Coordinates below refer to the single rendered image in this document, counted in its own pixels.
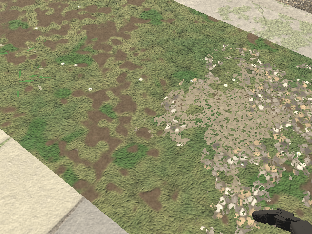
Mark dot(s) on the robot right hand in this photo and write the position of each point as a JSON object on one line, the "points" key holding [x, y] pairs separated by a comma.
{"points": [[284, 220]]}

